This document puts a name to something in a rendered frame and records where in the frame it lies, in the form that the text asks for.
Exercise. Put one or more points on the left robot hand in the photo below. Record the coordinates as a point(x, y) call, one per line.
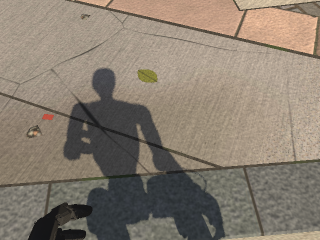
point(46, 228)

